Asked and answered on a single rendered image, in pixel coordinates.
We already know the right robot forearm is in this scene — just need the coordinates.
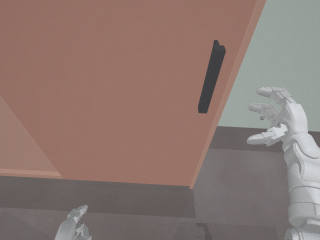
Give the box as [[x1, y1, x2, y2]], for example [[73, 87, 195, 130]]
[[282, 133, 320, 233]]

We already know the robot right upper arm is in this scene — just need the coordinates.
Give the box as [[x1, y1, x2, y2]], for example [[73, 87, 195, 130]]
[[284, 227, 320, 240]]

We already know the robot left hand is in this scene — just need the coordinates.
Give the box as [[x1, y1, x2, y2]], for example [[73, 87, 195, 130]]
[[54, 204, 92, 240]]

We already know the robot right hand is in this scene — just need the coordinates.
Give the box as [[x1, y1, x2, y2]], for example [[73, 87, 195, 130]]
[[246, 86, 308, 147]]

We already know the handle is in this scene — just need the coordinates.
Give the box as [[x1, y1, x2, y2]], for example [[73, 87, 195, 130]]
[[198, 40, 226, 114]]

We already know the wardrobe door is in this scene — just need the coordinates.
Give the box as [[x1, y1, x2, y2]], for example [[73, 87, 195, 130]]
[[0, 0, 257, 186], [0, 95, 58, 172]]

